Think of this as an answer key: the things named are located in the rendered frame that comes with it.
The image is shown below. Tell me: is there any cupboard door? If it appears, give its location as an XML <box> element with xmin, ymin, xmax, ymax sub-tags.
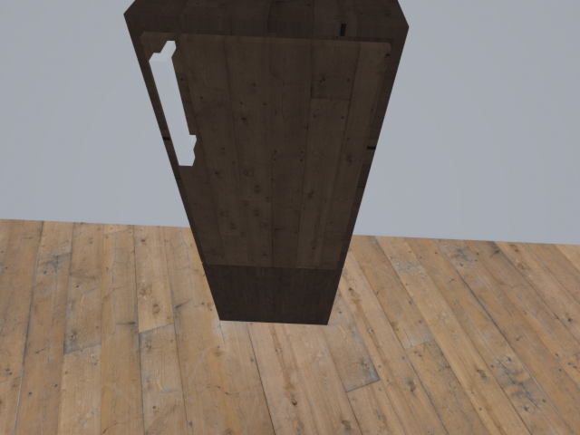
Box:
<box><xmin>140</xmin><ymin>32</ymin><xmax>392</xmax><ymax>270</ymax></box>

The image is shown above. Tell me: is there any handle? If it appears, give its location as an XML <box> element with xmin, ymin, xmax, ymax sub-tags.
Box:
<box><xmin>149</xmin><ymin>41</ymin><xmax>197</xmax><ymax>166</ymax></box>

